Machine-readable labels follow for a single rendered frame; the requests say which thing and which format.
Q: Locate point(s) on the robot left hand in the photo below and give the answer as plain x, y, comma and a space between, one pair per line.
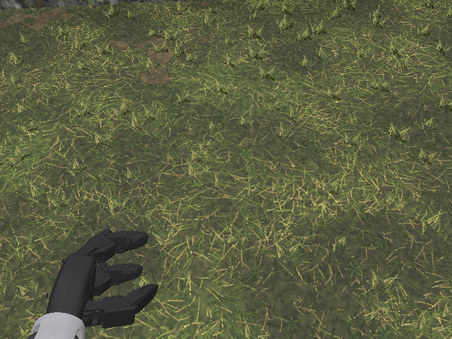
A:
80, 279

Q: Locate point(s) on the left robot forearm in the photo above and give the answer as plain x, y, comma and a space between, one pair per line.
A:
58, 325

